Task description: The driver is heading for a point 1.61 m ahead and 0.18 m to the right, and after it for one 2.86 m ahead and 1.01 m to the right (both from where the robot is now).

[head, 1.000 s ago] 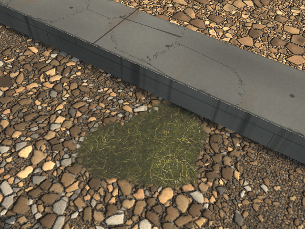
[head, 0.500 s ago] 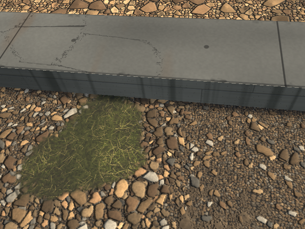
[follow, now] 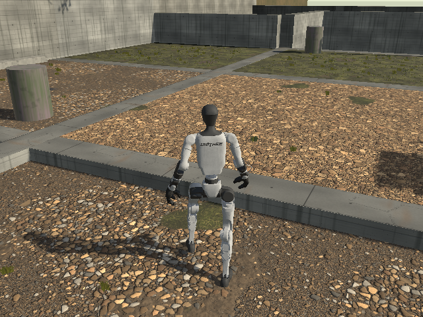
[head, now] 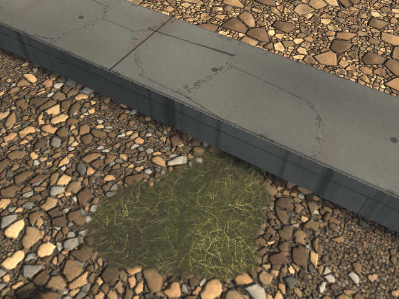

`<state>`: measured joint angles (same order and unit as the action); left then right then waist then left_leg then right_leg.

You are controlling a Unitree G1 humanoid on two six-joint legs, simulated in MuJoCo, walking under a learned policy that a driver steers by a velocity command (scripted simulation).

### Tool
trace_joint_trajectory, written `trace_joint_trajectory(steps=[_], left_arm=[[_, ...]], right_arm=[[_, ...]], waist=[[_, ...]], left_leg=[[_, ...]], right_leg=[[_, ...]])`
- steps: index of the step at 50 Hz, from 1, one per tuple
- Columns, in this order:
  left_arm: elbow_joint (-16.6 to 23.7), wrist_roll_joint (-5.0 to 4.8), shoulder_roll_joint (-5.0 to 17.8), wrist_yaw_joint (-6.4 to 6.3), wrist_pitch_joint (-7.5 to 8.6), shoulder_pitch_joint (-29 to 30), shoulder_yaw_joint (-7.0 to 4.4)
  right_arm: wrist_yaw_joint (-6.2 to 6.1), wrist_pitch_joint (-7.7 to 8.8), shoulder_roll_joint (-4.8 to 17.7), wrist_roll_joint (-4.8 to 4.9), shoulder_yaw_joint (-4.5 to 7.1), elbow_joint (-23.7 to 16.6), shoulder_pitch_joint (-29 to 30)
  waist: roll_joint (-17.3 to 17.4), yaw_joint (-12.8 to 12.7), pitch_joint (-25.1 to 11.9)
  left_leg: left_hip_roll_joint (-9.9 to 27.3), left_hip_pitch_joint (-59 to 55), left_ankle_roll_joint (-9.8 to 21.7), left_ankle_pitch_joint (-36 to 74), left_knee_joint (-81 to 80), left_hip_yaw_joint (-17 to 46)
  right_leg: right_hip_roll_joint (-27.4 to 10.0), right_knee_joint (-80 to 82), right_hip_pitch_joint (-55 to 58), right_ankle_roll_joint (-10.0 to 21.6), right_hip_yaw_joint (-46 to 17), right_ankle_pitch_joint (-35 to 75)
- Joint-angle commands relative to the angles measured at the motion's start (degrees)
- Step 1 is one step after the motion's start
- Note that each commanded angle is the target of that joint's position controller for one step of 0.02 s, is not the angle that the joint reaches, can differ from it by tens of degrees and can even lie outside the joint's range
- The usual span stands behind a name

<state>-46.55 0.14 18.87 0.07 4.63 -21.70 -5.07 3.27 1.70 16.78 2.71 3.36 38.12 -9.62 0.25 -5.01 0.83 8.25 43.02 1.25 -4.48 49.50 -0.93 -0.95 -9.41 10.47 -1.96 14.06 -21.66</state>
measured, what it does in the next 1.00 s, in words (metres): walks ahead, turning right: left foot, then right foot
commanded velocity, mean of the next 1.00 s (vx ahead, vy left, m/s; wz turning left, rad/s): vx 0.95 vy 0.00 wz -0.42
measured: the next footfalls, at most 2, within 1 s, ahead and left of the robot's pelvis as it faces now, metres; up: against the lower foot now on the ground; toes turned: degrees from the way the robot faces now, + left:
left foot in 0.10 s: +0.26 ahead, +0.18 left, +0.00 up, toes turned +8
right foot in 0.60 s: +0.69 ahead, +0.05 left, +0.00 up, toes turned -11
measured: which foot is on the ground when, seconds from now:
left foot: up 0.00-0.08, down 0.10-0.60, up 0.62-0.98, down 1.00-1.00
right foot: down 0.00-0.12, up 0.14-0.58, down 0.60-1.00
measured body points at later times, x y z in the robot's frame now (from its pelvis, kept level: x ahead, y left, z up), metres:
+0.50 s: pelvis +0.40 +0.11 -0.01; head +0.41 +0.11 +0.44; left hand +0.58 +0.36 -0.10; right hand +0.41 -0.15 -0.13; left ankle +0.22 +0.17 -0.72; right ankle +0.64 -0.03 -0.66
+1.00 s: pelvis +0.83 +0.08 +0.00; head +0.84 +0.07 +0.45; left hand +1.02 +0.29 -0.11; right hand +0.96 -0.22 -0.04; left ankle +0.98 +0.19 -0.73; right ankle +0.66 +0.06 -0.70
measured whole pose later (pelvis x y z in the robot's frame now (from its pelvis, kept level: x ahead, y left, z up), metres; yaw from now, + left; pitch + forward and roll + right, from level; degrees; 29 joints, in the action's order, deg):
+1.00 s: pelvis +0.83 +0.08 +0.00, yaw -28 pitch +2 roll +2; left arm -41.5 -0.6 14.8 -0.4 3.4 -19.5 -2.6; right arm -0.1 7.7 12.7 0.2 0.4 30.8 -2.1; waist -0.2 -3.2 -0.4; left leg 1.1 23.1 0.3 -6.6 29.3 1.2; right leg 8.0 -42.5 -7.5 5.8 -14.2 -22.8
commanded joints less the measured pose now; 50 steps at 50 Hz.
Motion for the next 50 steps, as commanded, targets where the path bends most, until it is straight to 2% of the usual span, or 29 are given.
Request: trace_joint_trajectory(steps=[1,3,5,6,7,8,9,11,13,17,19,23,25,27,29,30,31,32,33,34,35,36,38,40,43,46,48,49,50], left_arm=[[2.6,-0.68,8.2,0.51,0.56,1.9,-1.54],[1.8,-1.11,11.6,0.35,0.23,1.2,-1.99],[1.5,-1.16,12.5,-0.19,-0.07,2.8,-1.36],[2.7,-0.20,5.9,-0.30,0.74,-0.2,0.88],[4.0,-1.63,0.0,0.04,2.62,-5.4,3.14],[4.6,-4.86,7.2,-0.04,4.03,2.8,1.53],[7.2,-6.38,6.7,-0.16,4.28,9.1,1.40],[6.5,-3.32,4.3,-0.70,3.24,6.6,1.58],[3.6,-3.77,3.1,0.09,0.13,0.2,1.24],[3.8,-3.31,0.7,0.44,-2.63,4.1,1.34],[5.1,-3.22,0.6,0.73,-2.00,8.0,1.39],[7.6,-2.58,-0.3,2.75,-0.17,13.9,1.80],[9.1,-3.01,0.6,3.79,0.38,14.6,1.30],[8.9,-3.91,3.7,3.88,-0.79,7.2,-0.20],[3.2,-3.34,11.4,2.50,-3.69,-18.3,-3.83],[-1.0,-3.08,9.2,1.43,-4.69,-27.7,-3.17],[-2.3,-0.23,5.5,2.45,-3.46,-22.2,-0.94],[2.9,0.90,3.8,2.49,-1.06,-11.9,0.30],[5.9,-0.08,2.4,2.53,-0.35,-9.2,-0.09],[7.6,-0.31,3.9,2.50,0.57,-4.3,-0.29],[9.1,-0.56,4.8,2.45,1.43,0.7,-0.36],[10.0,-0.52,6.0,1.84,1.76,4.0,-0.60],[10.9,-0.61,4.0,0.61,1.91,6.6,0.07],[9.7,-1.78,2.6,-1.06,1.50,6.4,0.54],[6.7,-2.13,1.9,-1.74,0.16,0.9,0.88],[6.8,-2.01,0.4,-1.55,-0.95,-0.5,1.48],[7.0,-1.84,0.7,-0.69,-1.20,0.0,1.62],[9.4,-0.20,2.2,0.17,-0.84,6.3,1.57],[13.0,1.57,-1.5,0.55,0.75,16.4,2.82]], right_arm=[[0.92,1.38,0.8,0.00,-1.16,-7.5,9.9],[0.64,1.15,4.1,-0.27,0.16,-7.6,6.1],[-0.60,0.12,11.4,0.18,4.35,-2.0,-15.7],[-1.81,-0.47,16.4,0.10,5.95,1.2,-23.3],[-1.85,0.55,19.4,-0.75,5.55,-0.1,-21.9],[-0.99,1.88,11.9,-2.02,3.34,-1.4,-20.8],[-0.66,2.74,10.4,-2.42,2.76,0.1,-19.0],[-0.67,4.06,6.5,-3.06,1.72,1.1,-10.9],[-0.74,5.23,2.2,-3.79,0.82,0.9,-6.2],[-1.57,6.60,2.2,-3.77,1.03,2.9,-5.7],[-2.46,6.87,1.9,-4.21,0.85,3.1,-6.3],[-4.72,6.46,4.7,-3.95,1.06,4.1,-9.2],[-6.11,5.22,7.9,-4.39,1.52,4.1,-9.6],[-7.58,3.58,12.5,-3.93,2.84,3.1,-7.5],[-6.93,3.39,13.5,-2.93,3.58,0.2,2.3],[-4.65,4.52,6.9,-1.39,1.79,-0.6,9.2],[-2.63,7.05,-6.9,-2.63,-1.99,-4.1,7.6],[-1.90,8.86,-7.0,-1.03,-3.40,-7.7,-3.1],[-1.36,10.28,0.5,-0.94,-2.57,-8.6,-0.1],[-1.37,10.24,2.6,-1.08,-1.82,-9.4,1.4],[-1.96,9.24,2.3,-2.63,-1.84,-8.7,1.2],[-2.75,8.24,2.9,-3.47,-1.56,-8.5,0.9],[-4.45,6.63,5.4,-3.72,-0.84,-8.7,1.8],[-5.08,6.03,2.2,-5.16,-1.89,-10.8,7.4],[-4.50,5.14,-3.4,-3.17,-3.27,-12.6,13.0],[-3.86,5.18,0.4,-2.01,-1.62,-11.9,11.7],[-3.60,6.95,4.7,-2.74,1.03,-11.4,7.4],[-3.51,7.28,5.4,-2.25,2.19,-9.3,-3.9],[-3.59,6.87,7.4,-2.15,2.67,-2.9,-24.2]], waist=[[-1.8,0.8,9.8],[-5.8,5.2,5.0],[-6.6,18.6,-7.6],[2.6,18.8,-12.3],[15.2,12.3,-24.7],[3.9,17.1,-23.4],[4.0,16.2,-11.2],[2.1,8.7,-2.8],[6.5,4.5,-0.6],[3.9,4.0,5.8],[4.1,4.8,8.0],[0.5,6.2,8.9],[2.3,5.1,5.9],[8.0,-0.5,-0.2],[8.0,-13.9,-8.8],[-4.8,-18.3,-5.8],[-24.6,-7.4,1.2],[-24.0,2.5,-9.1],[-9.5,0.6,-9.6],[3.6,5.0,-3.9],[10.6,8.1,-0.1],[10.1,9.4,2.3],[8.0,9.7,4.7],[3.8,7.0,5.3],[-3.8,0.9,-0.3],[-6.4,0.9,-3.0],[-3.4,5.0,-7.6],[-7.5,12.8,-13.9],[-4.2,21.9,-19.4]], left_leg=[[-1.6,1.1,3.5,-2.0,-6.1,-2.9],[-7.7,-10.7,6.3,-7.9,-6.6,-7.1],[-13.5,-43.8,10.1,-7.1,-9.9,-7.9],[-5.5,-66.1,11.7,-17.0,-10.3,8.2],[10.8,-72.9,19.3,-43.6,-25.9,44.9],[12.4,-68.7,15.3,-48.4,-33.2,47.7],[12.0,-58.5,13.0,-38.8,-34.9,39.0],[8.8,-41.5,9.9,-25.6,-34.5,24.5],[5.9,-32.5,7.8,-17.3,-37.0,14.2],[1.2,-28.8,2.5,0.4,-42.0,-2.5],[-2.0,-29.4,0.6,7.2,-43.9,-8.7],[-0.9,-38.4,-3.1,25.9,-44.2,-13.7],[0.0,-43.8,-4.8,49.4,-37.8,-14.7],[2.5,-48.1,-4.7,72.6,-26.0,-14.7],[3.9,-38.4,-2.4,76.8,2.3,-11.4],[-6.4,-26.9,-1.9,24.5,32.8,-12.7],[-16.5,-2.3,-1.5,-30.8,54.8,-3.3],[-16.0,10.9,0.0,-32.5,59.4,8.8],[-13.3,9.2,3.9,-24.7,50.9,11.0],[-10.4,6.5,4.6,-18.1,40.8,10.8],[-8.2,1.8,3.2,-14.5,34.5,11.3],[-7.3,-1.9,1.0,-13.3,30.2,11.8],[-5.5,-8.7,-2.3,-11.3,19.0,10.2],[-5.7,-15.8,-4.7,-2.2,3.5,4.9],[-8.8,-25.3,-7.2,10.5,-9.1,0.4],[-9.3,-21.1,-4.8,2.8,-14.5,0.9],[-11.1,-29.3,0.0,1.7,-20.9,-2.9],[-8.5,-43.9,3.5,6.9,-23.0,0.1],[-1.1,-62.9,6.6,12.1,-24.3,7.9]], right_leg=[[-16.1,4.9,-5.9,10.0,-2.5,23.5],[-16.8,-3.9,-5.0,10.1,-0.8,55.7],[-15.1,-30.6,-16.0,7.8,1.3,70.0],[-10.2,-53.1,-38.1,4.9,-1.0,33.3],[0.0,-75.0,-49.7,3.8,-11.5,-8.7],[-0.7,-78.2,-53.3,5.7,-23.4,-5.7],[-1.8,-77.3,-57.4,6.0,-22.1,-1.9],[-7.7,-69.5,-53.2,6.1,-22.8,7.5],[-10.2,-67.7,-47.1,5.1,-23.1,13.3],[-8.6,-61.5,-51.7,4.0,-22.0,21.6],[-5.9,-53.6,-52.1,4.1,-18.5,28.3],[-2.1,-38.0,-51.1,6.0,-10.7,34.7],[1.9,-32.7,-45.7,7.5,-4.5,33.0],[4.9,-33.5,-36.1,8.6,-1.9,27.0],[3.8,-34.9,-10.6,13.7,-8.5,19.8],[0.1,-24.7,-1.9,16.8,-13.7,27.9],[2.9,-29.8,1.3,19.3,-23.9,31.1],[-7.2,-18.7,5.8,30.1,-53.9,1.6],[-10.3,-5.6,1.7,28.5,-62.2,-14.5],[-11.4,-1.0,-8.8,25.8,-63.2,-20.4],[-9.8,-0.2,-18.9,24.5,-61.8,-18.0],[-7.5,0.1,-25.9,24.4,-58.5,-12.3],[-2.0,0.1,-35.2,23.0,-46.9,1.6],[2.9,-2.1,-41.1,20.3,-34.3,15.5],[3.0,-6.6,-38.6,15.9,-30.4,15.3],[-0.9,-15.2,-23.3,13.9,-35.0,24.5],[1.6,-28.2,-16.6,10.5,-32.6,51.9],[2.2,-42.2,-21.2,8.9,-32.3,65.9],[4.7,-65.0,-36.3,7.6,-30.3,43.5]])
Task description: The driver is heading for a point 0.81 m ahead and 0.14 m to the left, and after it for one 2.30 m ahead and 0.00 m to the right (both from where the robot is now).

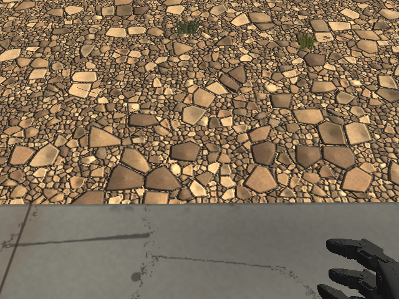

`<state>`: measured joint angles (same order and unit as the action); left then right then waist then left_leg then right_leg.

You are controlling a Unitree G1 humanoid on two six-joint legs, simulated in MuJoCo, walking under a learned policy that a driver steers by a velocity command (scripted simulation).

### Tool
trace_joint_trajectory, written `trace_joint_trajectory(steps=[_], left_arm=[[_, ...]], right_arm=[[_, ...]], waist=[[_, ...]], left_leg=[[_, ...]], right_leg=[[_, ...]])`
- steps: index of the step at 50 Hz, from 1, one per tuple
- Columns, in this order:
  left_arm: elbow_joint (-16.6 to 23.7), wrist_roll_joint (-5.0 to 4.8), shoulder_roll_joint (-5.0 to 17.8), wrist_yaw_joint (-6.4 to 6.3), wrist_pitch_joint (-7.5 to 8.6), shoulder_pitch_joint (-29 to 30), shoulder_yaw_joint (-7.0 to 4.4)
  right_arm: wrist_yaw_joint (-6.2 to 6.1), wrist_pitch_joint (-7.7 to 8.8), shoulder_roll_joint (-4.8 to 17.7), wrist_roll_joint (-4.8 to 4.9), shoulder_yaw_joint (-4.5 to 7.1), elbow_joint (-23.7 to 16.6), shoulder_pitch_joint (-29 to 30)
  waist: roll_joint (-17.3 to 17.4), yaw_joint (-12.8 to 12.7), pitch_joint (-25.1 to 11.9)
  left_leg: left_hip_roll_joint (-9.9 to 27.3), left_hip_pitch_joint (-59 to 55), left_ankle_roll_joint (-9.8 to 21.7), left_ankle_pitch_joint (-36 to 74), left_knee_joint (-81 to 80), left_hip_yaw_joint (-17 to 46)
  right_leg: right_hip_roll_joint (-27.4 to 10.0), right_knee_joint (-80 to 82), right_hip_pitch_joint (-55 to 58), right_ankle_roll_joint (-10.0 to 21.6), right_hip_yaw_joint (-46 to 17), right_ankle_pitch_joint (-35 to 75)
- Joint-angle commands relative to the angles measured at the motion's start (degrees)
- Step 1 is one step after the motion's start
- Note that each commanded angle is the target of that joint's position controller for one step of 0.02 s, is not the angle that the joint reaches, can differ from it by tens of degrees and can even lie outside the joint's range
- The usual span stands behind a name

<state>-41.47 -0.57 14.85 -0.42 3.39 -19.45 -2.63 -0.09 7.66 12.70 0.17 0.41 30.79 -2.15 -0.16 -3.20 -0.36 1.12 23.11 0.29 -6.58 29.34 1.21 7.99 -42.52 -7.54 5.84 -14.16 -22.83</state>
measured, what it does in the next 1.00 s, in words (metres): climbs, turning left: right foot 0.17 m higher, then left foot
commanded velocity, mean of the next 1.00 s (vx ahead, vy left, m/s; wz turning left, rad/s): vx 1.00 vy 0.00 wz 0.32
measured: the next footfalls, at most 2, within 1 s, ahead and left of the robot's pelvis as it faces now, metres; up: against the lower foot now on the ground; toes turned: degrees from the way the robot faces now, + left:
right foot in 0.36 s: +0.43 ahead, -0.13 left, +0.17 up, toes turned -2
left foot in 0.76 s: +0.75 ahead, +0.16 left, +0.17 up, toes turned +25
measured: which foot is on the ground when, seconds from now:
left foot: down 0.00-0.36, up 0.38-0.74, down 0.76-1.00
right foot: down 0.00-0.00, up 0.02-0.34, down 0.36-0.76, up 0.78-1.00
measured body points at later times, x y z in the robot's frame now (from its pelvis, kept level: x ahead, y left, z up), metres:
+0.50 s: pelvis +0.40 +0.01 +0.13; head +0.37 +0.00 +0.58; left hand +0.45 +0.27 +0.02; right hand +0.53 -0.25 +0.02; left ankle +0.28 +0.12 -0.36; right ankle +0.39 -0.13 -0.55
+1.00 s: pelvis +0.77 +0.13 +0.17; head +0.76 +0.13 +0.62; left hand +0.90 +0.39 +0.10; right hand +0.83 -0.10 +0.04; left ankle +0.71 +0.14 -0.55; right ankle +0.92 -0.02 -0.43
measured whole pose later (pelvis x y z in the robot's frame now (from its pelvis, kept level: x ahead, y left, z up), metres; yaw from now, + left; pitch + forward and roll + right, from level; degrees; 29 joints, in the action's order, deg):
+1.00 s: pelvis +0.77 +0.13 +0.17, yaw +20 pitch +0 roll +1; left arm -38.0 -2.7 11.1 0.3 4.3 -6.5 0.1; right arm 2.1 6.2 9.9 -1.5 1.0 47.8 -29.3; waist -1.4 3.8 -1.5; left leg -6.2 9.3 7.3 -19.6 29.5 -7.4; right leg -6.1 -77.6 -47.4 3.5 -7.5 -6.4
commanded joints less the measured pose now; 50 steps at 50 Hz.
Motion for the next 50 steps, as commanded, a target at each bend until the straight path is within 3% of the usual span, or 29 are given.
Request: trace_joint_trajectory(steps=[1,2,3,4,7,11,13,14,15,17,18,19,20,21,22,24,26,28,30,33,35,37,38,39,40,41,43,46,50], left_arm=[[6.6,-0.23,-6.5,0.71,3.44,2.2,2.70],[5.8,-3.65,0.8,0.68,3.48,-3.6,1.91],[7.4,-3.35,2.0,0.48,2.74,7.0,2.24],[10.5,-1.51,-0.5,0.68,2.45,13.5,3.31],[17.2,-0.87,-9.8,2.69,2.07,19.4,7.65],[24.5,0.52,-10.7,3.99,1.20,22.6,11.22],[28.9,2.18,-10.0,3.81,2.72,30.7,13.10],[28.7,1.64,-7.9,2.99,3.95,31.1,11.45],[26.8,1.29,-4.2,1.50,4.40,24.6,8.49],[22.3,0.66,6.3,-0.10,2.52,3.6,2.82],[16.8,1.16,14.7,0.23,2.28,-8.9,-0.45],[8.4,1.74,19.4,1.17,2.34,-15.5,-1.28],[8.0,0.56,12.7,0.83,2.50,-12.6,-0.19],[3.9,-1.86,6.2,1.26,2.49,-9.4,0.96],[-0.7,-1.19,-3.4,2.45,2.32,-6.0,3.04],[-5.7,1.43,-11.5,3.13,1.29,1.6,3.87],[-6.7,1.29,-10.4,2.41,1.17,6.8,2.99],[-5.6,2.34,-5.9,0.78,1.91,10.5,2.18],[-4.6,2.45,1.4,-1.50,3.08,11.4,0.52],[-2.6,0.79,13.4,-2.26,3.98,8.9,-2.23],[-1.0,0.76,16.2,-1.86,2.29,9.6,-3.34],[0.5,0.18,15.5,-1.07,1.25,10.6,-3.87],[0.3,-0.32,12.1,-0.71,1.71,13.5,-2.86],[2.4,1.09,-2.4,-0.04,3.76,10.6,0.62],[6.7,-0.78,-5.3,1.19,6.22,-2.8,2.48],[5.7,-3.90,3.2,1.85,6.90,2.1,0.97],[6.2,-3.09,3.8,0.94,5.41,11.0,0.99],[3.9,-2.51,3.1,0.42,1.23,6.1,0.74],[6.1,-1.85,2.1,0.69,0.52,14.3,0.89]], right_arm=[[1.08,0.59,14.1,-2.10,5.16,6.9,-30.3],[0.57,-0.61,13.5,-1.35,5.85,5.9,-25.4],[-0.47,-1.80,7.7,-1.09,5.25,6.3,-26.8],[-0.18,-2.48,4.9,-1.61,3.90,8.5,-28.1],[-0.23,-2.81,-0.4,-1.80,0.28,14.3,-26.6],[-0.97,-4.79,3.5,0.83,-1.03,18.6,-21.0],[-1.77,-4.20,5.5,2.35,-0.99,19.0,-23.2],[-1.34,-1.76,6.5,4.08,-1.10,20.2,-28.9],[-0.32,-0.38,10.6,3.35,-0.62,22.1,-31.5],[-0.73,-1.85,24.2,0.36,4.22,22.8,-26.4],[-1.95,-1.80,21.4,-1.95,4.57,20.2,-23.0],[-0.48,-0.10,4.1,-1.59,1.96,16.6,-24.6],[2.00,0.97,0.8,0.65,2.21,17.5,-26.4],[2.73,0.01,-1.5,2.54,2.10,12.7,-15.9],[2.65,-1.54,-3.7,2.52,0.82,7.4,-9.2],[3.12,-5.66,-5.9,3.14,-0.51,6.0,-13.3],[2.60,-8.12,-4.8,4.22,-0.53,6.0,-17.4],[2.13,-8.54,-0.7,2.27,0.33,2.8,-13.1],[2.74,-8.27,3.7,0.84,1.69,2.1,-13.8],[3.92,-7.17,7.1,1.95,3.73,2.3,-14.7],[3.79,-7.60,10.6,3.31,5.61,2.4,-16.2],[3.28,-9.22,15.9,3.21,8.47,6.7,-30.4],[2.47,-9.32,15.7,2.44,9.00,10.0,-38.5],[3.25,-7.90,12.9,-0.35,6.76,12.8,-31.7],[3.32,-5.39,11.1,-1.15,4.29,6.9,-23.3],[3.67,-4.63,7.1,-0.43,4.58,6.6,-24.5],[3.97,-2.15,7.7,0.00,4.16,7.4,-20.4],[2.62,0.03,5.8,-1.82,2.88,9.2,-16.9],[0.67,0.67,5.9,-1.86,2.56,12.7,-23.0]], waist=[[21.1,8.4,-16.7],[17.6,6.6,-15.5],[8.9,11.1,-9.7],[0.1,10.9,-2.7],[3.2,3.1,8.1],[1.2,-4.1,11.9],[-3.1,-2.6,4.3],[-1.1,-1.4,-5.5],[3.3,-4.8,-16.7],[20.4,-16.5,-22.0],[11.4,-18.4,-26.0],[-27.8,-10.6,-27.7],[-18.4,-8.4,-25.6],[-11.1,-6.4,-9.7],[-5.4,-2.9,0.6],[-3.8,4.9,6.9],[-3.6,9.3,10.9],[-3.3,10.7,12.0],[-2.7,11.6,7.5],[-2.0,11.8,-1.6],[-7.5,13.3,-4.3],[-8.7,19.0,-8.5],[-1.1,23.4,-5.4],[22.0,11.8,5.7],[30.1,0.2,-9.1],[15.0,4.9,-7.1],[-6.1,3.7,0.3],[-2.9,-0.3,3.8],[-0.9,4.5,5.8]], left_leg=[[22.0,-53.2,16.5,40.6,-1.3,29.7],[26.7,-52.5,22.5,9.6,-6.5,41.6],[24.0,-48.7,20.5,-7.5,-9.4,36.3],[21.1,-40.5,17.9,-11.8,-12.7,31.3],[17.5,-20.6,12.5,-6.9,-14.8,19.3],[10.8,1.0,9.0,-17.5,-23.1,9.3],[7.6,26.0,11.6,-9.9,-38.0,6.7],[7.9,25.7,12.6,20.8,-36.4,7.2],[8.5,12.8,12.1,66.4,-25.6,4.6],[12.0,-19.3,8.2,94.8,2.2,7.9],[9.5,-11.9,8.6,80.6,22.5,12.0],[-6.3,9.8,7.7,0.5,49.7,13.4],[-8.5,21.4,7.2,-4.8,77.3,19.3],[-5.1,31.6,7.8,-7.5,87.2,11.3],[-1.6,36.1,9.4,-8.5,87.6,8.4],[2.4,32.3,10.4,-6.8,82.5,7.2],[3.7,28.5,8.2,-10.9,68.9,5.5],[3.8,24.0,6.7,0.1,53.9,1.4],[3.3,17.4,5.0,7.2,40.8,-3.3],[0.4,-1.8,5.1,10.1,26.3,-10.1],[-1.2,-3.6,6.7,3.3,22.1,-12.1],[-3.2,-20.2,10.4,-3.5,16.0,-11.2],[-1.1,-28.9,14.2,0.3,3.9,-5.5],[-1.6,-28.3,13.1,10.7,8.0,4.8],[9.8,-35.0,22.1,-14.4,-5.8,38.4],[15.7,-30.2,21.8,-32.2,-18.8,46.1],[16.9,-15.1,17.1,-34.4,-18.1,39.8],[12.8,-0.6,12.7,-25.5,-16.4,23.3],[8.6,-6.1,7.3,-4.4,-19.8,4.8]], right_leg=[[4.5,-51.1,-40.5,-3.1,-0.8,-8.9],[-0.8,-58.0,-53.2,-3.3,0.2,-6.8],[-4.9,-63.4,-59.7,-3.1,3.7,-5.0],[-5.3,-66.5,-61.9,-3.0,6.2,-4.5],[-7.7,-83.7,-73.3,-1.8,3.7,-10.3],[-13.8,-78.6,-74.1,-3.5,10.7,-3.7],[-15.5,-49.2,-30.1,-4.6,22.3,9.4],[-11.9,-44.9,-5.2,-4.1,26.3,12.4],[-7.0,-44.3,4.7,-3.3,27.4,6.0],[-7.3,-20.2,-1.6,-1.7,14.2,-8.6],[-12.6,-11.9,10.8,1.1,-4.7,-7.0],[-27.5,15.7,20.4,7.4,-37.7,-5.5],[-36.2,25.7,17.1,11.6,-54.9,-7.2],[-35.0,24.5,8.6,10.3,-42.8,-7.3],[-32.1,20.0,-0.9,7.0,-26.2,-5.4],[-25.4,17.0,-11.2,-2.5,2.4,2.2],[-23.8,23.8,-17.0,-5.0,15.6,7.3],[-20.4,30.5,-19.3,-5.6,25.2,15.8],[-16.5,33.8,-14.0,-4.3,30.9,15.8],[-17.8,30.2,-4.0,-2.0,31.9,37.2],[-21.4,21.1,8.2,-2.1,30.6,60.2],[-22.5,-1.7,6.8,-1.4,28.7,69.7],[-16.7,-26.8,-3.1,-3.4,27.6,46.7],[-6.6,-53.1,-26.7,-3.5,21.9,-9.7],[-4.8,-59.1,-38.1,-1.6,7.8,-9.8],[-7.3,-57.6,-40.6,-0.7,7.4,-1.7],[-13.5,-49.5,-39.8,0.2,6.8,6.1],[-17.3,-42.7,-35.5,-1.7,3.9,11.9],[-15.6,-29.4,-42.9,-3.1,5.0,23.7]])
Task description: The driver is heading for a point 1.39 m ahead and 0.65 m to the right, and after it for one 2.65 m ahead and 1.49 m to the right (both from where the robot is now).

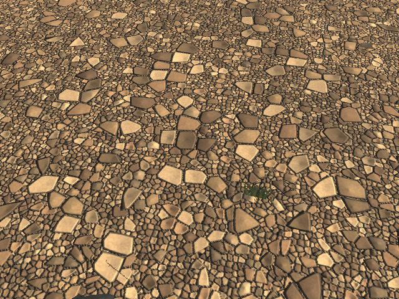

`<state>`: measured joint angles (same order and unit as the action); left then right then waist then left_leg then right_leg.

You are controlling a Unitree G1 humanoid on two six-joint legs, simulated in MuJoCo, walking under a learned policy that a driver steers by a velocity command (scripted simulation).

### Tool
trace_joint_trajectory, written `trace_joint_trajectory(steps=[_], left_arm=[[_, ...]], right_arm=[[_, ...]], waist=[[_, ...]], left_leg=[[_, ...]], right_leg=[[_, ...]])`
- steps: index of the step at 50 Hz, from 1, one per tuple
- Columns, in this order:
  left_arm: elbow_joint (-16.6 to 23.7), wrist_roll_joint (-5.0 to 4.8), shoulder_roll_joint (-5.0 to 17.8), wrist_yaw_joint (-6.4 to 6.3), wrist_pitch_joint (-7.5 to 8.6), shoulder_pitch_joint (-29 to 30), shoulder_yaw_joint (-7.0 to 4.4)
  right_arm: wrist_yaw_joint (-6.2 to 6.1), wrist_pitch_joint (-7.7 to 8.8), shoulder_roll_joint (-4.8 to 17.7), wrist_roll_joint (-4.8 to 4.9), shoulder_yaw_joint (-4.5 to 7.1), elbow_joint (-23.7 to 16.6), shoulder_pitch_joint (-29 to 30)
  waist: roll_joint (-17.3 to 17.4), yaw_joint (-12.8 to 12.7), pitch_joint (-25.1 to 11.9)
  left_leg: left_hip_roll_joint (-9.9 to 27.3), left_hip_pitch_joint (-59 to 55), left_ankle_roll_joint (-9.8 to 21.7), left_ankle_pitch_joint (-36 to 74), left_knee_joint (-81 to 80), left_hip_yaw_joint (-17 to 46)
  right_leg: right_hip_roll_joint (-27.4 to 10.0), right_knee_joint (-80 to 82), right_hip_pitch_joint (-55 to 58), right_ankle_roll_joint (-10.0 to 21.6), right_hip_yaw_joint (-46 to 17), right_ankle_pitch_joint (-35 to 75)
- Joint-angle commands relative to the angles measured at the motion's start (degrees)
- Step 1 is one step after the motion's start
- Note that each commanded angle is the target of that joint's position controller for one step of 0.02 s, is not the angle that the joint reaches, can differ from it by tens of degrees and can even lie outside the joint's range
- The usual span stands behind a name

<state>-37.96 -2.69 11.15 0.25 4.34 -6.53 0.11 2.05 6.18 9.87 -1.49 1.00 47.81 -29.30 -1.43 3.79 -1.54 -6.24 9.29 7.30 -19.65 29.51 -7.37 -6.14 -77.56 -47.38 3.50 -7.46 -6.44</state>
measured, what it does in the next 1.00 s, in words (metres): walks ahead, turning right: right foot, then left foot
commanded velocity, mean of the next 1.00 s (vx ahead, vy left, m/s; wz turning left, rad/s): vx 1.00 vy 0.00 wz -0.75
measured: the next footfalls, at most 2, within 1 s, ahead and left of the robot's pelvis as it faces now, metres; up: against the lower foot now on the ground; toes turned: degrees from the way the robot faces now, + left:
right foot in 0.26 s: +0.44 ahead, -0.13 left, +0.00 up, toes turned -11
left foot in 0.68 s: +0.87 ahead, -0.09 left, +0.00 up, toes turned -42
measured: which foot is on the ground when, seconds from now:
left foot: down 0.00-0.26, up 0.28-0.66, down 0.68-1.00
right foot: up 0.00-0.24, down 0.26-0.66, up 0.68-1.00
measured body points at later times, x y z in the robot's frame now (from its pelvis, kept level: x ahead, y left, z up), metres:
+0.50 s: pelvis +0.44 -0.09 +0.01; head +0.45 -0.10 +0.46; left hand +0.53 +0.14 -0.12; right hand +0.61 -0.38 -0.02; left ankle +0.64 +0.07 -0.64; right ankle +0.40 -0.12 -0.73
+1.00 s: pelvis +0.83 -0.25 +0.00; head +0.83 -0.27 +0.45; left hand +1.17 -0.30 -0.03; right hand +0.58 -0.38 -0.13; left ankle +0.84 -0.06 -0.73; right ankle +0.86 -0.49 -0.65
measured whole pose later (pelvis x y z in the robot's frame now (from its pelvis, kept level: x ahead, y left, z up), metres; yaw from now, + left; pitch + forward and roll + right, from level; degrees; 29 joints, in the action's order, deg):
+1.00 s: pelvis +0.83 -0.25 +0.00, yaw -48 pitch +1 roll +4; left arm -32.4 -1.2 16.3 2.3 3.0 -1.8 -1.9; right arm 0.3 5.9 16.3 0.4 4.1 49.8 -31.1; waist -2.6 6.5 0.3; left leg -1.3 -4.6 -2.0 -20.3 15.0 -5.6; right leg -4.7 -56.2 -47.8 4.0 -4.2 -3.6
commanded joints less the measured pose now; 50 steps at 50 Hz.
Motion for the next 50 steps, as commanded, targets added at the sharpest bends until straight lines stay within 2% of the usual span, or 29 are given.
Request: trace_joint_trajectory(steps=[1,5,9,11,12,13,14,15,16,17,18,19,21,25,27,30,32,33,34,35,36,37,38,39,40,41,43,47,50], left_arm=[[3.0,0.13,6.0,0.23,-0.30,3.6,-2.01],[4.8,-0.22,4.3,2.29,1.10,11.0,-1.98],[5.2,-0.37,6.0,4.51,1.79,9.7,-3.46],[2.8,-0.86,9.8,4.68,0.23,-2.6,-5.30],[-1.3,-0.61,14.0,3.94,-1.02,-17.5,-7.20],[-5.9,0.05,16.6,2.63,-2.13,-34.3,-8.50],[-9.4,2.46,13.5,2.32,-2.88,-34.0,-7.03],[-5.2,4.55,12.6,2.42,-0.75,-24.4,-5.41],[-2.6,3.75,9.4,2.20,-0.50,-24.3,-5.81],[-2.5,3.08,9.3,2.30,0.48,-21.5,-5.60],[-1.3,2.39,8.8,2.66,1.25,-16.0,-5.25],[0.0,2.52,10.0,2.48,1.65,-12.1,-5.45],[0.6,2.02,9.2,1.70,1.74,-9.9,-5.12],[-1.2,0.52,9.3,-0.70,1.02,-13.1,-4.98],[-2.4,0.13,10.3,-0.82,0.36,-16.0,-5.38],[-3.7,-0.68,9.5,-1.14,-0.04,-17.4,-5.61],[-3.5,-0.04,9.8,-1.23,-0.53,-15.9,-6.07],[-2.4,1.00,9.9,-0.85,-0.76,-13.4,-5.97],[0.0,3.19,5.9,-0.20,-0.71,-11.2,-4.40],[3.0,0.13,0.5,0.43,0.03,-21.9,-2.21],[1.6,-2.22,5.8,-0.41,-0.41,-20.2,-2.35],[2.2,-0.79,9.3,-0.55,-0.88,-13.1,-3.08],[3.2,1.01,9.9,-0.36,-1.04,-7.7,-3.39],[5.0,2.40,8.7,-0.09,-0.76,-2.6,-3.44],[6.2,1.60,6.9,0.48,-0.86,-3.1,-3.25],[6.2,0.69,5.2,0.68,-1.26,-3.4,-2.90],[6.4,-0.16,3.8,1.06,-1.93,-4.6,-2.25],[7.9,1.51,6.0,1.76,-1.30,1.3,-1.93],[9.8,1.71,5.7,2.95,-0.01,10.2,-1.39]], right_arm=[[-2.06,2.15,8.6,-0.43,1.82,-3.8,2.9],[-3.79,2.01,8.8,-0.41,1.18,-1.4,-0.3],[-5.17,0.23,14.1,-0.38,2.12,-1.1,1.3],[-6.54,-1.62,17.1,-0.70,3.45,-2.4,5.4],[-6.48,-2.00,18.0,-1.03,4.03,-4.2,11.4],[-5.70,-1.51,18.8,-0.10,4.56,-6.7,20.9],[-3.10,1.41,3.8,-0.84,0.94,-10.1,25.8],[-1.23,3.91,-0.3,3.10,-1.31,-14.1,9.9],[-0.64,5.57,6.4,3.60,-0.68,-15.1,15.3],[-0.49,5.93,8.4,4.15,-0.05,-16.8,18.9],[-1.05,5.21,8.5,2.37,0.13,-15.9,18.4],[-1.41,4.30,8.4,1.16,0.05,-15.8,17.4],[-2.50,2.51,10.9,0.84,0.93,-15.5,16.9],[-3.32,2.13,7.1,-0.76,-0.33,-20.7,31.9],[-3.10,2.07,6.0,0.99,-0.11,-22.0,35.1],[-3.03,2.29,9.8,3.58,2.02,-22.6,36.1],[-3.06,3.14,13.1,4.13,4.05,-21.5,30.6],[-3.09,3.42,14.8,4.22,5.30,-19.5,19.7],[-3.62,2.84,17.4,3.71,5.91,-17.2,3.8],[-2.45,2.95,21.9,1.09,6.29,-15.3,1.7],[-2.25,2.47,16.4,1.41,5.84,-16.2,4.9],[-2.92,1.56,11.5,1.79,4.96,-16.4,7.5],[-3.09,0.76,11.1,1.29,4.64,-15.0,7.9],[-2.75,0.47,11.2,0.63,4.54,-13.2,8.0],[-2.53,0.65,10.3,0.03,3.99,-11.9,9.3],[-1.81,0.88,7.5,0.41,3.16,-10.5,9.6],[-1.03,0.99,6.4,1.83,2.65,-8.2,10.6],[-1.54,1.46,11.9,1.62,3.82,-6.1,10.9],[-1.93,1.48,13.8,2.51,3.81,-3.0,5.2]], waist=[[0.2,-1.2,6.7],[2.1,2.1,7.1],[8.3,-1.3,3.6],[14.1,-9.2,-1.0],[14.1,-16.6,-5.8],[8.8,-26.1,-8.8],[-17.8,-19.1,-2.1],[-20.6,-5.8,-14.5],[-8.6,-10.5,-14.6],[2.5,-6.7,-4.9],[10.2,-2.7,-1.4],[9.4,-0.4,1.5],[7.4,1.3,4.9],[1.8,-4.8,7.3],[-1.4,-7.9,4.0],[-4.4,-8.5,2.3],[-5.4,-4.5,-1.4],[-5.9,1.7,-8.7],[-2.4,8.0,-19.9],[27.2,0.3,-28.4],[26.2,2.2,-21.3],[17.4,4.2,-11.3],[6.0,4.3,-5.3],[1.2,3.7,-0.2],[3.4,0.7,1.8],[4.4,-0.4,2.9],[5.8,-3.3,5.0],[2.8,-4.5,8.8],[1.1,-1.2,10.3]], left_leg=[[15.3,4.9,-1.3,12.5,-21.0,9.6],[13.5,-6.1,-7.4,29.2,-22.8,0.5],[14.6,-16.6,-10.2,68.3,-14.9,-5.2],[17.4,-18.7,-9.9,89.6,-0.5,-5.3],[18.1,-13.4,-9.3,93.6,14.2,-3.9],[12.9,-1.6,-9.1,75.9,40.8,-4.5],[-1.3,26.1,-8.7,-9.9,69.9,0.1],[0.1,43.2,-7.2,-16.0,78.5,17.1],[2.2,43.6,-3.5,-8.5,71.9,18.1],[4.3,43.6,-2.3,-3.3,62.7,16.9],[7.4,38.9,-2.5,0.4,56.0,16.9],[8.2,34.8,-4.1,2.0,52.0,17.4],[10.8,31.0,-6.9,3.2,44.3,16.4],[8.6,18.8,-10.5,19.3,16.4,10.4],[4.7,10.8,-11.7,25.7,6.9,9.1],[4.2,9.7,-11.9,24.2,-2.5,13.4],[3.9,4.5,-9.6,19.5,-5.1,13.1],[6.6,-7.4,-7.5,17.2,-2.2,13.6],[16.5,-28.0,-4.2,5.5,4.6,22.2],[31.8,-44.3,7.2,-18.2,-8.3,59.3],[32.1,-40.3,7.0,-35.4,-11.9,65.4],[28.5,-32.7,3.9,-28.6,-11.8,53.5],[25.7,-24.1,2.0,-14.2,-11.7,42.8],[22.5,-16.6,1.1,-3.8,-12.6,35.6],[21.6,-10.8,1.2,0.2,-13.8,31.7],[20.0,-7.4,1.1,2.4,-15.3,28.1],[20.1,-2.7,2.5,5.2,-17.4,24.4],[19.5,0.6,2.6,14.2,-22.2,14.3],[19.4,-1.1,1.6,18.0,-27.3,8.8]], right_leg=[[-0.8,9.5,-4.1,-1.0,-0.1,10.4],[2.5,27.5,-2.5,-0.2,8.3,20.3],[10.2,39.7,10.6,2.5,18.0,17.6],[12.9,38.1,21.9,3.8,19.6,9.4],[11.7,37.0,36.1,6.5,16.0,6.7],[7.0,45.1,53.7,10.2,8.2,12.5],[5.9,38.9,63.2,11.1,0.3,18.8],[-4.4,46.7,72.1,23.8,-32.5,-14.2],[-5.7,59.6,69.5,22.2,-40.0,-31.0],[-5.7,65.0,58.0,19.7,-38.7,-31.9],[-4.1,65.8,47.5,17.7,-35.8,-29.3],[-1.5,66.4,37.9,18.2,-33.9,-25.5],[2.8,67.0,28.1,17.3,-26.1,-17.3],[10.4,65.2,15.9,13.1,-13.3,-2.6],[10.9,63.9,16.5,10.6,-14.1,-4.8],[9.1,57.7,28.7,8.7,-19.5,-6.8],[8.3,47.5,36.2,6.6,-20.3,6.9],[9.2,35.4,35.5,4.5,-17.6,14.6],[10.2,15.7,24.7,3.0,-12.8,6.9],[15.2,-2.3,4.4,0.9,-7.5,-27.1],[7.5,-9.0,-4.9,1.0,-4.4,-20.9],[5.7,-10.0,-8.1,0.9,-1.7,-16.0],[4.1,-8.4,-6.0,0.7,0.3,-13.3],[2.8,-5.5,-4.1,1.0,1.0,-12.0],[1.2,-3.6,-1.4,1.2,0.1,-11.0],[0.4,-2.8,0.1,1.5,0.3,-11.8],[-0.4,0.7,-0.2,1.1,-0.7,-12.7],[0.2,15.9,-1.2,-0.1,-0.2,1.2],[1.2,29.9,5.7,1.0,5.9,10.1]])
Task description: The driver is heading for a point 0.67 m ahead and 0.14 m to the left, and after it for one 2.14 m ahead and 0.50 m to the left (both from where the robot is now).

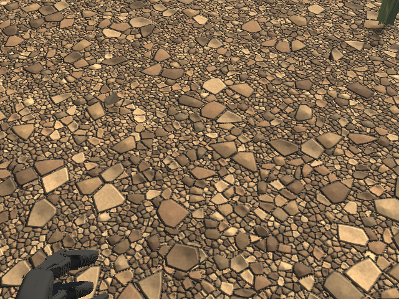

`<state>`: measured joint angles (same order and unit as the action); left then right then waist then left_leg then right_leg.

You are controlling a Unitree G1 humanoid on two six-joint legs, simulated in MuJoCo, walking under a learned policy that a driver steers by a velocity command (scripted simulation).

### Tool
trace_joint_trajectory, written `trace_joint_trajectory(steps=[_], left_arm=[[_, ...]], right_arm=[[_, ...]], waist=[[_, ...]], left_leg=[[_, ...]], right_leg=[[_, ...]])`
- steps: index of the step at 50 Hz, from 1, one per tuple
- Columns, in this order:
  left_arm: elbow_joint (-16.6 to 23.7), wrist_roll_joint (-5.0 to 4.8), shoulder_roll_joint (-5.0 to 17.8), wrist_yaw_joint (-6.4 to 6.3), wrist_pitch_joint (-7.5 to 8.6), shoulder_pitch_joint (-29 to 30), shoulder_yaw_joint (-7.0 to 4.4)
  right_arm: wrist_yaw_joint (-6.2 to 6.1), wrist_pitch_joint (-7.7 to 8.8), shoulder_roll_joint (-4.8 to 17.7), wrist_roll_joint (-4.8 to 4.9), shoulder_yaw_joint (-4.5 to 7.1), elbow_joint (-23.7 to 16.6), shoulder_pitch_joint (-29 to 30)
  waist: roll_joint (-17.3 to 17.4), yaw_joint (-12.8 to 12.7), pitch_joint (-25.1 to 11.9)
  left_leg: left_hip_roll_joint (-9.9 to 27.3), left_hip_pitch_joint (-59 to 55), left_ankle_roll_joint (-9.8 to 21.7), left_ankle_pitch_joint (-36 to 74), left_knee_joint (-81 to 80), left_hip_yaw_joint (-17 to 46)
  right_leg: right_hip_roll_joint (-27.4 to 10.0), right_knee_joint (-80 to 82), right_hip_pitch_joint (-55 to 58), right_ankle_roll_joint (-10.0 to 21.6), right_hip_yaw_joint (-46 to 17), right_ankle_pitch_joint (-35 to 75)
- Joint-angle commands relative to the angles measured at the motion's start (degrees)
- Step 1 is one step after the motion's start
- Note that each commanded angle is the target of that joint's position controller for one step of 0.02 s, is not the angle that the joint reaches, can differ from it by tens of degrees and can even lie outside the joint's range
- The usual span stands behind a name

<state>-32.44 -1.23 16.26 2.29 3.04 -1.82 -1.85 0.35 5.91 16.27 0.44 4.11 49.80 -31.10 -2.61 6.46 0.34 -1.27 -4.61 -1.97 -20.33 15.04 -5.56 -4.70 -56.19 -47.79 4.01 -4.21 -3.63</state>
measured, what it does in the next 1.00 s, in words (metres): walks ahead, turning left: right foot, then left foot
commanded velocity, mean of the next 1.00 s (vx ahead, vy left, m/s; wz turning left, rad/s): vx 0.74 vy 0.00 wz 0.37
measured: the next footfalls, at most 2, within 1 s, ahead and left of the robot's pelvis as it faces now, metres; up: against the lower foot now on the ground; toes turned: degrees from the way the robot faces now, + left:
right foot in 0.14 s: +0.35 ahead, -0.14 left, +0.00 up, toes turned +1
left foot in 0.60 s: +0.72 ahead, +0.15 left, +0.00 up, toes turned +27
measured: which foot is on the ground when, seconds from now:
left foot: down 0.00-0.14, up 0.16-0.58, down 0.60-1.00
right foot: up 0.00-0.12, down 0.14-0.60, up 0.62-1.00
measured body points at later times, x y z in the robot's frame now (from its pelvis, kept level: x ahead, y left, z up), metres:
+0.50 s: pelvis +0.45 -0.01 -0.01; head +0.45 +0.01 +0.44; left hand +0.37 +0.26 -0.15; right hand +0.71 -0.20 -0.08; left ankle +0.63 +0.17 -0.66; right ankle +0.31 -0.14 -0.73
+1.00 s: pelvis +0.76 +0.09 +0.01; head +0.79 +0.11 +0.45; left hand +0.79 +0.39 -0.10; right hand +1.01 -0.08 -0.10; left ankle +0.69 +0.13 -0.73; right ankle +0.97 +0.04 -0.69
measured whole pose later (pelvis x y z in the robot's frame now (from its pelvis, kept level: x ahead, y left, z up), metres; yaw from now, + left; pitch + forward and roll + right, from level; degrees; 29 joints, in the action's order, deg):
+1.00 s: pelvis +0.76 +0.09 +0.01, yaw +25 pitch +1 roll +2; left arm -41.6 -0.9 15.8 1.6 2.7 -9.7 -2.0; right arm -1.3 1.9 14.5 -1.2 1.8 41.0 -9.6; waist -3.1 1.4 3.2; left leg -6.5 6.9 5.2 -16.7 22.9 -3.6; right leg -4.0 -38.8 -35.1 -1.8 -1.3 0.0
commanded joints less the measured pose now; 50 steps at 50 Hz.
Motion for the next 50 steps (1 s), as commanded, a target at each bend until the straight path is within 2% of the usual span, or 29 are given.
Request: trace_joint_trajectory(steps=[1,4,5,6,7,8,9,10,11,12,13,15,16,19,24,26,28,29,30,31,32,33,34,35,37,39,42,45,50], left_arm=[[5.2,0.19,0.3,1.28,1.73,8.1,0.70],[6.4,0.07,3.0,1.70,2.76,8.1,-0.79],[5.7,-0.08,5.8,1.23,2.65,2.4,-2.16],[3.1,-0.41,8.5,0.37,2.24,-9.4,-3.82],[-0.2,0.02,11.4,-0.93,1.39,-22.9,-5.18],[-1.6,2.07,17.9,-1.32,1.89,-25.2,-5.73],[-2.1,2.34,13.1,-1.01,2.25,-28.6,-4.90],[-3.8,1.70,9.1,-0.87,2.67,-25.6,-3.81],[-5.2,1.15,6.9,-0.79,2.96,-22.4,-3.25],[-6.1,1.87,4.9,-0.66,3.30,-18.9,-2.82],[-6.8,3.01,1.9,-0.49,3.83,-16.2,-2.20],[-8.3,2.17,-0.8,-0.27,4.30,-12.0,-1.98],[-8.8,1.59,-0.8,-0.36,4.33,-9.9,-2.06],[-9.5,2.53,1.5,-1.51,4.48,-8.4,-2.57],[-10.5,2.02,7.9,-3.16,4.28,-11.9,-3.67],[-10.4,1.91,11.3,-3.43,3.24,-12.9,-4.33],[-9.4,0.59,15.1,-3.60,1.24,-11.6,-5.40],[-8.3,0.04,15.5,-3.36,0.75,-9.2,-5.53],[-8.1,-0.89,13.0,-2.74,1.37,-7.4,-4.91],[-5.0,1.36,0.1,-1.75,3.35,-9.7,-1.60],[-2.5,0.16,1.1,-1.37,5.50,-19.9,-0.31],[-2.4,-0.40,8.1,-1.40,6.57,-12.5,-1.32],[-1.0,-1.03,7.9,-1.89,6.47,-8.2,-1.57],[-2.0,0.17,7.1,-2.74,5.49,-6.9,-1.53],[-4.2,0.46,8.3,-3.03,2.59,-11.0,-2.18],[-5.0,0.72,5.4,-3.37,1.17,-10.4,-1.48],[-5.9,0.95,1.4,-3.42,0.50,-8.6,-0.07],[-5.7,0.29,3.2,-2.25,0.84,-4.7,-0.58],[-3.0,0.42,6.4,0.56,0.54,-3.4,-2.52]], right_arm=[[-0.14,1.43,7.5,1.24,0.42,-3.7,4.9],[-0.19,0.29,10.4,1.02,0.13,-2.0,2.6],[-0.44,-0.16,11.8,0.53,0.18,-1.2,2.2],[-0.73,-0.74,12.9,0.19,0.13,-0.8,3.7],[-0.98,-0.49,11.5,-0.56,-0.55,-2.2,5.3],[-0.48,0.59,-1.2,-0.41,-3.52,-4.5,-4.4],[-0.50,2.01,3.1,2.62,-2.79,-4.3,-1.6],[-1.04,1.93,5.5,4.69,-1.45,-6.9,7.3],[-1.35,1.74,4.3,3.98,-1.73,-8.3,11.5],[-1.40,1.11,3.5,2.36,-1.55,-8.3,12.9],[-0.97,-0.24,2.3,2.07,-1.27,-7.8,10.5],[-0.14,-3.03,-0.2,2.88,-1.20,-7.4,8.5],[-0.10,-4.18,-0.7,2.92,-1.18,-7.9,10.1],[0.25,-5.01,-0.2,1.64,-1.22,-10.4,14.6],[2.98,-3.88,1.6,1.25,-1.41,-13.6,24.5],[3.85,-3.50,4.2,1.60,-0.38,-14.4,24.6],[3.72,-4.53,8.0,2.34,1.43,-13.3,15.6],[3.36,-5.36,11.9,1.79,3.26,-10.6,4.0],[1.98,-6.05,15.1,1.46,5.11,-7.9,-5.3],[1.41,-5.80,17.3,0.61,4.63,-7.7,0.4],[1.92,-3.63,17.2,-2.53,3.58,-12.8,5.5],[2.40,-2.80,13.3,-1.60,3.40,-15.8,7.3],[2.49,-1.88,11.8,-0.49,2.99,-15.6,10.2],[2.53,-1.32,9.8,0.27,2.24,-15.9,14.0],[1.53,-0.96,8.3,-1.32,1.42,-16.7,18.3],[0.54,-0.73,5.9,-1.15,0.23,-14.3,17.4],[-0.86,-0.95,6.3,-1.35,-0.13,-11.8,16.8],[-1.53,-1.89,6.8,-1.78,-0.09,-11.0,17.1],[-2.41,-4.92,6.9,-1.38,0.44,-10.7,20.1]], waist=[[2.5,-3.2,9.1],[8.0,-5.7,5.6],[11.5,-9.7,1.0],[13.4,-17.0,-5.0],[12.1,-23.5,-12.4],[-9.2,-14.1,-25.1],[-11.9,-17.2,-32.0],[-7.7,-17.0,-17.5],[-3.4,-15.1,-9.3],[-1.0,-12.0,-5.3],[-2.2,-8.5,-3.8],[-3.6,-5.1,-0.7],[-2.9,-4.1,2.5],[-0.7,-3.1,6.9],[4.7,-5.8,8.8],[2.6,-4.8,6.0],[-2.7,1.1,1.0],[-3.4,6.5,-4.0],[1.5,10.9,-7.0],[27.7,0.7,-0.5],[26.5,-6.0,-18.7],[11.6,-1.6,-19.2],[2.2,-4.1,-10.1],[-5.9,-6.6,-5.5],[-4.2,-9.2,-4.1],[-1.8,-8.8,-2.9],[2.4,-7.3,-5.5],[5.3,-3.8,-6.0],[7.2,-2.9,-2.3]], left_leg=[[14.6,11.3,10.8,20.9,-13.4,6.8],[16.0,3.3,10.1,52.4,-5.4,6.0],[16.6,1.8,9.5,63.8,2.1,6.3],[15.0,6.9,8.2,68.7,15.3,4.6],[12.5,23.7,6.1,54.8,34.0,5.7],[2.6,41.2,4.5,-3.2,58.1,9.7],[2.3,44.9,5.5,-5.2,67.3,16.6],[4.3,52.3,5.2,-1.6,70.5,14.6],[6.9,53.9,5.0,2.3,68.8,12.9],[9.2,50.8,4.8,5.2,66.6,12.3],[11.1,46.5,4.9,7.8,65.5,13.0],[12.8,43.5,5.0,6.9,63.5,13.1],[13.5,44.7,4.8,6.1,62.0,13.0],[12.7,47.9,3.9,16.2,55.2,11.5],[9.3,43.7,6.9,30.5,34.9,2.5],[4.4,38.0,8.7,28.2,30.7,-3.4],[-0.7,28.6,10.4,19.0,31.4,-7.1],[-2.4,14.8,12.1,17.1,30.4,-6.0],[-1.7,-1.5,14.4,24.7,22.3,-0.2],[3.1,-7.2,19.4,47.2,20.8,16.3],[16.4,-18.0,32.1,26.9,10.6,50.1],[17.6,-14.2,28.5,19.5,3.0,53.5],[16.5,-4.6,25.7,17.9,1.7,49.0],[15.5,5.0,23.1,23.6,2.3,43.2],[14.8,18.9,21.3,42.3,4.1,31.9],[11.3,24.5,18.8,49.9,3.0,21.6],[6.7,21.6,15.3,53.2,3.4,8.8],[7.7,14.8,13.2,47.0,3.0,4.9],[13.0,6.9,12.9,41.3,7.9,5.1]], right_leg=[[0.0,12.4,8.4,0.9,4.1,7.9],[5.1,18.9,18.0,2.0,7.5,0.8],[6.7,19.5,26.0,2.9,7.4,-2.3],[7.8,21.5,41.6,3.7,8.1,-2.5],[0.8,16.9,64.2,4.1,0.4,-4.4],[-16.9,23.6,81.7,9.8,-29.7,-25.4],[-19.2,37.2,79.0,11.2,-46.1,-38.8],[-17.2,39.3,70.7,8.9,-38.0,-37.1],[-16.2,39.4,61.1,8.0,-28.7,-28.1],[-14.5,40.0,52.0,7.1,-21.5,-20.3],[-13.0,41.3,45.1,6.6,-15.8,-16.5],[-12.0,44.7,38.4,5.6,-6.4,-10.3],[-11.9,46.4,35.4,4.4,-1.8,-7.1],[-8.8,48.4,32.9,3.2,9.3,1.0],[-7.2,50.1,40.9,0.8,19.1,9.5],[-7.5,44.2,48.3,-0.8,20.6,36.5],[-9.0,28.5,53.3,-1.2,20.6,64.6],[-9.2,14.0,49.0,-1.1,19.2,68.2],[-5.0,-6.3,38.9,-3.6,18.3,50.2],[10.2,-33.2,17.4,-7.4,13.6,-27.9],[13.3,-44.9,6.0,-6.6,-2.2,-33.6],[9.6,-40.0,6.9,-3.8,-6.1,-28.6],[7.4,-32.6,5.6,-2.9,-4.8,-24.7],[4.5,-28.5,8.6,-3.4,-3.6,-21.9],[-0.1,-23.3,17.7,-5.1,-3.0,-20.2],[-1.3,-13.7,20.4,-6.1,-0.1,-17.8],[-0.5,3.2,21.7,-6.7,2.3,-3.5],[1.1,13.7,20.9,-6.7,2.8,9.8],[0.7,17.9,13.1,-4.9,4.4,0.5]])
